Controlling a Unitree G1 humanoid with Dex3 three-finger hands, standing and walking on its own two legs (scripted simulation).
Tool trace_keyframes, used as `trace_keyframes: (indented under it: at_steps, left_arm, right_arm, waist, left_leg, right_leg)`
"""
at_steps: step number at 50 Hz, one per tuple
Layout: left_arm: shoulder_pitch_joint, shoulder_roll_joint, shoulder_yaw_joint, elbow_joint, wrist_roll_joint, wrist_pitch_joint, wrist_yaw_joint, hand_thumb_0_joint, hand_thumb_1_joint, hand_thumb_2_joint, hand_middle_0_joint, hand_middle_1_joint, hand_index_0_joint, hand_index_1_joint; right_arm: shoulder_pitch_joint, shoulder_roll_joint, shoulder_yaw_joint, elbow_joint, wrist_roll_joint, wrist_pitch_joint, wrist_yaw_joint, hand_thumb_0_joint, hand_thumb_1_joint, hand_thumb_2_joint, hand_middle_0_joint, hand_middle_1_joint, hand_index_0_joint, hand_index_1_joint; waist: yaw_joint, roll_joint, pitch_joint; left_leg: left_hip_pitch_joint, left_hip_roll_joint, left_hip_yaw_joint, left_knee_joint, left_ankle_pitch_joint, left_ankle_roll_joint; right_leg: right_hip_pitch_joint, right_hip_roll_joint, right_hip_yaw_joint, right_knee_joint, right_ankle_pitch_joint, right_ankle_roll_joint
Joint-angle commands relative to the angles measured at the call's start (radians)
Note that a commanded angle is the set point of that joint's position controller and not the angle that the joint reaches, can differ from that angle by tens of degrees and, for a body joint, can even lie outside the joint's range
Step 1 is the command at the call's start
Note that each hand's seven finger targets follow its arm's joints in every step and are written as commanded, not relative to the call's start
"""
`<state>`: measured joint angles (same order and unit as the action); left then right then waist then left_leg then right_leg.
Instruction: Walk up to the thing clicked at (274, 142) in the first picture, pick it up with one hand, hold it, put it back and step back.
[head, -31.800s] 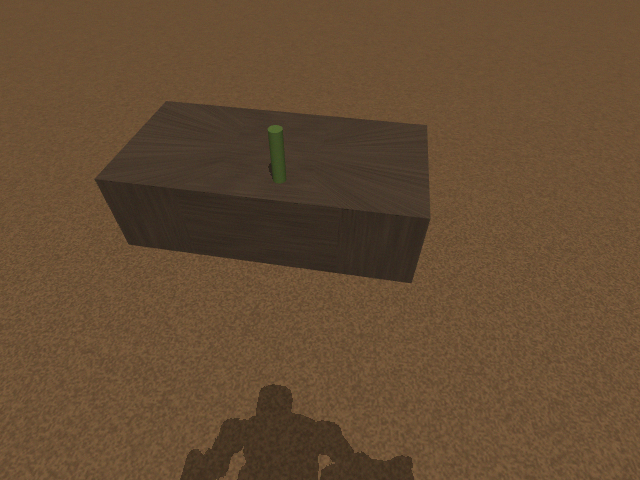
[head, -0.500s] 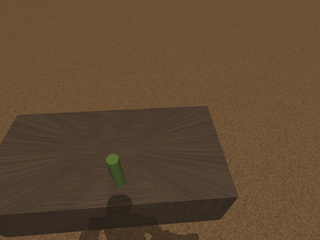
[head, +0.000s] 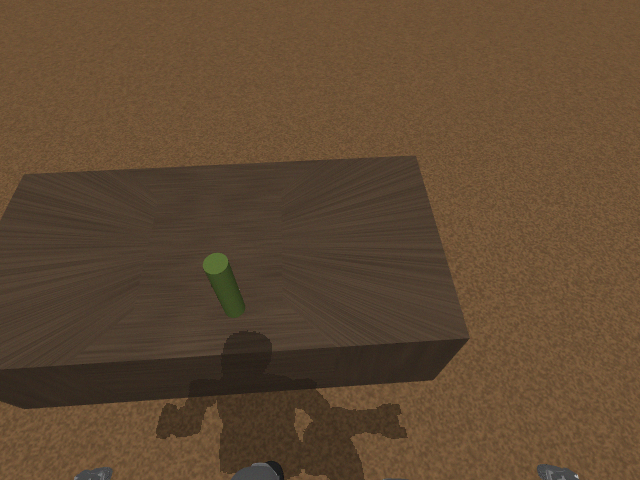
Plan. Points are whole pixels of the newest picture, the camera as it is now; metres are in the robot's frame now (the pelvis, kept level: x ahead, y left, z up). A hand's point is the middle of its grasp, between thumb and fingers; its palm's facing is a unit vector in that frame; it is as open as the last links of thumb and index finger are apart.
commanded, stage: step back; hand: left
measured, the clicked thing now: (226, 288) +0.51 +0.23 -0.30
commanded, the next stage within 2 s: none
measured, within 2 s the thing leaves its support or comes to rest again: neither
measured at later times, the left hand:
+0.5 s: hand out of the picture +0.01 +0.27 -0.16, palm faces +0.08 -0.92 -0.38, open 7.4 cm
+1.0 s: hand out of the picture -0.18 +0.26 -0.13, palm faces -0.01 -0.90 -0.44, open 7.4 cm
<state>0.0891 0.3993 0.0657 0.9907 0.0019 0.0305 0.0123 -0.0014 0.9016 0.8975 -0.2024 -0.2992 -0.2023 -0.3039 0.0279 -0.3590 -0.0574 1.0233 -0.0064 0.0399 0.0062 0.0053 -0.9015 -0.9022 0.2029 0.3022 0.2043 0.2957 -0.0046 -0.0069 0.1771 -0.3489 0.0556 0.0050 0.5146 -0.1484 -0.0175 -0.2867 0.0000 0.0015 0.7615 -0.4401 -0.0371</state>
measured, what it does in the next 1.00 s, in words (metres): walks backwards: left foot, then right foot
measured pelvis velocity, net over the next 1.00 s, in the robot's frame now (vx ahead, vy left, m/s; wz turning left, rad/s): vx -0.24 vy -0.01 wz -0.03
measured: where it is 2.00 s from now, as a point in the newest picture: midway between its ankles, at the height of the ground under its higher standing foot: outside the picture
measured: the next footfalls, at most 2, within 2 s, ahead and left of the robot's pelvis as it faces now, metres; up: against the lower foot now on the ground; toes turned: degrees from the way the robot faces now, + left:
left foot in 0.44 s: -0.06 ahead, +0.12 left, +0.00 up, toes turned +3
right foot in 0.84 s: -0.18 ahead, -0.13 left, +0.00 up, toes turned +1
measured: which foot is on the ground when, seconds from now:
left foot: down 0.00-0.04, up 0.06-0.42, down 0.44-0.88, up 0.90-1.00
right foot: down 0.00-0.48, up 0.50-0.82, down 0.84-1.00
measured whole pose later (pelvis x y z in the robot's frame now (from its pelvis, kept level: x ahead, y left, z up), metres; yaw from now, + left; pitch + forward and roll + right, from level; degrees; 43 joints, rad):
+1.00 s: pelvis -0.24 -0.01 +0.00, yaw -2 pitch -3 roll +2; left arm 0.24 0.34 0.08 0.88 0.04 0.03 0.01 0.00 0.90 0.90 -0.21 -0.30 -0.21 -0.30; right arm 0.12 -0.39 -0.06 0.89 0.00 0.09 0.00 0.01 -0.90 -0.90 0.20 0.30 0.20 0.30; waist 0.03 0.04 0.15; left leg -0.51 -0.11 -0.13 1.10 -0.44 0.00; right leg -0.26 -0.01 0.06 0.62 -0.31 -0.01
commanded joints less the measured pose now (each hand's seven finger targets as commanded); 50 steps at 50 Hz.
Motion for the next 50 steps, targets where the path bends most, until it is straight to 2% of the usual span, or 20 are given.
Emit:
trace_keyframes:
  at_steps: [1,3,5,8,14,19,22,24,25,26,30,36,41,42,43,44,45,46,48,50]
  left_arm:
    - [0.203,0.168,0.046,-0.028,0.01,-0.006,0.006,0.0,0.9,0.9,-0.2,-0.3,-0.2,-0.3]
    - [0.11,0.317,0.085,-0.084,0.032,-0.022,0.013,0.0,0.9,0.9,-0.2,-0.3,-0.2,-0.3]
    - [-0.015,0.316,0.081,-0.14,0.045,-0.027,0.018,0.0,0.9,0.9,-0.2,-0.3,-0.2,-0.3]
    - [-0.087,0.228,0.068,-0.176,0.038,-0.035,0.019,0.0,0.9,0.9,-0.2,-0.3,-0.2,-0.3]
    - [0.11,0.184,0.071,-0.181,0.018,-0.024,0.041,0.0,0.9,0.9,-0.2,-0.3,-0.2,-0.3]
    - [0.094,0.224,0.08,-0.218,0.009,-0.012,0.039,0.0,0.9,0.9,-0.2,-0.3,-0.2,-0.3]
    - [0.016,0.236,0.07,-0.254,0.002,-0.004,0.025,0.0,0.9,0.9,-0.2,-0.3,-0.2,-0.3]
    - [-0.002,0.169,0.057,-0.273,-0.007,-0.003,0.023,0.0,0.9,0.9,-0.2,-0.3,-0.2,-0.3]
    - [-0.048,0.17,0.067,-0.272,-0.004,0.001,0.035,0.0,0.9,0.9,-0.2,-0.3,-0.2,-0.3]
    - [-0.052,0.186,0.071,-0.254,0.006,0.004,0.039,0.0,0.9,0.9,-0.2,-0.3,-0.2,-0.3]
    - [0.104,0.171,0.07,-0.189,-0.004,0.006,0.027,0.0,0.9,0.9,-0.2,-0.3,-0.2,-0.3]
    - [0.104,0.142,0.058,-0.211,0.008,-0.017,0.021,0.0,0.9,0.9,-0.2,-0.3,-0.2,-0.3]
    - [0.231,0.159,0.067,-0.144,0.018,-0.032,0.013,0.0,0.9,0.9,-0.2,-0.3,-0.2,-0.3]
    - [0.272,0.166,0.069,-0.127,0.026,-0.036,0.013,0.0,0.9,0.9,-0.2,-0.3,-0.2,-0.3]
    - [0.252,0.222,0.087,-0.135,0.043,-0.039,0.013,0.0,0.9,0.9,-0.2,-0.3,-0.2,-0.3]
    - [0.198,0.305,0.11,-0.17,0.042,-0.037,0.008,0.0,0.9,0.9,-0.2,-0.3,-0.2,-0.3]
    - [0.101,0.391,0.119,-0.22,0.054,-0.034,0.011,0.0,0.9,0.9,-0.2,-0.3,-0.2,-0.3]
    - [0.026,0.349,0.114,-0.241,0.044,-0.038,0.018,0.0,0.9,0.9,-0.2,-0.3,-0.2,-0.3]
    - [-0.037,0.249,0.09,-0.263,0.037,-0.042,0.019,0.0,0.9,0.9,-0.2,-0.3,-0.2,-0.3]
    - [-0.045,0.212,0.093,-0.259,0.037,-0.033,0.018,0.0,0.9,0.9,-0.2,-0.3,-0.2,-0.3]
  right_arm:
    - [-0.094,-0.231,-0.046,-0.13,0.0,0.009,-0.017,0.0,-0.9,-0.9,0.2,0.3,0.2,0.3]
    - [-0.061,-0.15,-0.023,-0.151,0.012,0.023,-0.028,0.0,-0.9,-0.9,0.2,0.3,0.2,0.3]
    - [0.071,-0.17,-0.036,-0.121,0.006,0.029,-0.035,0.0,-0.9,-0.9,0.2,0.3,0.2,0.3]
    - [0.112,-0.238,-0.044,-0.091,0.025,0.012,-0.031,0.0,-0.9,-0.9,0.2,0.3,0.2,0.3]
    - [0.037,-0.209,-0.014,-0.161,0.002,-0.011,-0.044,0.0,-0.9,-0.9,0.2,0.3,0.2,0.3]
    - [0.108,-0.201,-0.023,-0.161,-0.009,-0.019,-0.035,0.0,-0.9,-0.9,0.2,0.3,0.2,0.3]
    - [0.187,-0.214,-0.043,-0.13,-0.013,-0.02,-0.025,0.0,-0.9,-0.9,0.2,0.3,0.2,0.3]
    - [0.146,-0.311,-0.069,-0.162,-0.025,-0.014,-0.018,0.0,-0.9,-0.9,0.2,0.3,0.2,0.3]
    - [0.137,-0.369,-0.076,-0.171,-0.021,-0.013,-0.015,0.0,-0.9,-0.9,0.2,0.3,0.2,0.3]
    - [0.12,-0.346,-0.075,-0.167,-0.026,-0.015,-0.02,0.0,-0.9,-0.9,0.2,0.3,0.2,0.3]
    - [-0.002,-0.241,-0.046,-0.218,-0.028,-0.016,-0.03,0.0,-0.9,-0.9,0.2,0.3,0.2,0.3]
    - [0.086,-0.235,-0.051,-0.222,-0.015,-0.015,-0.028,0.0,-0.9,-0.9,0.2,0.3,0.2,0.3]
    - [0.033,-0.277,-0.062,-0.252,-0.013,0.009,-0.016,0.0,-0.9,-0.9,0.2,0.3,0.2,0.3]
    - [0.015,-0.27,-0.062,-0.254,-0.005,0.015,-0.014,0.0,-0.9,-0.9,0.2,0.3,0.2,0.3]
    - [0.015,-0.227,-0.051,-0.256,0.002,0.017,-0.011,0.0,-0.9,-0.9,0.2,0.3,0.2,0.3]
    - [0.002,-0.181,-0.038,-0.273,0.003,0.016,-0.011,0.0,-0.9,-0.9,0.2,0.3,0.2,0.3]
    - [-0.03,-0.217,-0.055,-0.267,-0.008,0.023,-0.025,0.0,-0.9,-0.9,0.2,0.3,0.2,0.3]
    - [0.007,-0.252,-0.068,-0.249,-0.001,0.023,-0.026,0.0,-0.9,-0.9,0.2,0.3,0.2,0.3]
    - [0.097,-0.24,-0.061,-0.201,0.009,0.021,-0.017,0.0,-0.9,-0.9,0.2,0.3,0.2,0.3]
    - [0.151,-0.209,-0.048,-0.18,0.01,0.012,-0.024,0.0,-0.9,-0.9,0.2,0.3,0.2,0.3]
  waist:
    - [0.084,0.073,-0.265]
    - [0.053,-0.2,-0.148]
    - [-0.017,-0.165,-0.152]
    - [-0.041,-0.169,-0.177]
    - [0.077,-0.128,-0.242]
    - [0.055,-0.185,-0.292]
    - [-0.011,-0.095,-0.303]
    - [-0.025,0.171,-0.289]
    - [-0.072,0.303,-0.257]
    - [-0.063,0.232,-0.204]
    - [0.036,0.156,-0.153]
    - [-0.024,0.172,-0.228]
    - [0.013,0.184,-0.294]
    - [0.039,0.168,-0.304]
    - [0.037,0.01,-0.257]
    - [0.047,-0.218,-0.169]
    - [0.084,-0.3,-0.109]
    - [0.035,-0.241,-0.058]
    - [-0.029,-0.097,-0.067]
    - [-0.029,-0.129,-0.112]
  left_leg:
    - [0.052,0.086,-0.09,0.144,0.183,0.142]
    - [-0.177,-0.193,-0.124,0.445,-0.43,0.039]
    - [-0.134,-0.174,-0.181,0.647,-0.469,0.046]
    - [-0.145,-0.171,-0.185,0.692,-0.317,0.016]
    - [-0.267,-0.136,-0.134,0.493,-0.355,-0.001]
    - [-0.085,-0.082,-0.054,0.171,-0.317,0.023]
    - [0.162,-0.065,-0.02,-0.033,0.093,0.043]
    - [0.259,0.194,-0.353,-0.078,0.373,0.2]
    - [0.129,0.324,-0.492,-0.16,0.364,0.335]
    - [0.074,0.324,-0.497,-0.168,0.31,0.349]
    - [0.113,0.179,-0.231,-0.114,0.303,0.242]
    - [0.34,0.198,-0.198,-0.034,0.364,0.279]
    - [0.199,0.168,-0.182,0.008,0.131,0.207]
    - [0.124,0.152,-0.167,0.035,0.029,0.17]
    - [-0.054,0.078,-0.129,0.133,-0.121,0.101]
    - [-0.216,-0.112,-0.051,0.315,-0.345,0.031]
    - [-0.126,-0.136,-0.147,0.586,-0.456,0.005]
    - [-0.077,-0.101,-0.225,0.685,-0.416,0.011]
    - [-0.084,-0.182,-0.226,0.743,-0.289,0.015]
    - [-0.108,-0.213,-0.194,0.732,-0.265,-0.002]
  right_leg:
    - [0.09,-0.088,0.114,-0.294,0.263,-0.002]
    - [0.063,-0.334,0.434,-0.455,0.602,-0.1]
    - [-0.038,-0.367,0.385,-0.398,0.714,-0.216]
    - [0.06,-0.225,0.206,-0.329,0.703,-0.153]
    - [0.42,-0.288,0.208,-0.208,0.933,-0.187]
    - [0.389,-0.277,0.173,-0.137,0.964,-0.155]
    - [0.167,-0.207,0.106,-0.093,0.689,-0.082]
    - [-0.095,0.034,0.013,0.099,0.142,0.007]
    - [-0.094,0.103,0.071,0.314,-0.254,0.023]
    - [-0.109,0.09,0.145,0.434,-0.261,0.022]
    - [-0.197,0.108,0.168,0.549,-0.089,0.022]
    - [-0.17,0.04,0.096,0.169,-0.091,0.082]
    - [0.092,0.027,-0.005,-0.281,0.145,0.045]
    - [0.158,0.016,0.004,-0.347,0.213,0.018]
    - [0.18,-0.086,0.219,-0.372,0.145,-0.027]
    - [0.097,-0.274,0.494,-0.478,0.051,-0.126]
    - [-0.158,-0.44,0.644,-0.54,0.062,-0.281]
    - [-0.251,-0.43,0.606,-0.535,0.084,-0.265]
    - [-0.158,-0.24,0.285,-0.422,0.317,-0.154]
    - [-0.079,-0.171,0.179,-0.395,0.327,-0.103]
